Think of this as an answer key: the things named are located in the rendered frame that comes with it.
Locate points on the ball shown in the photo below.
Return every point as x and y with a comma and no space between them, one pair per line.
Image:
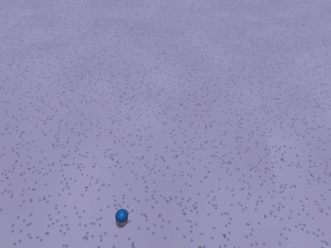
121,215

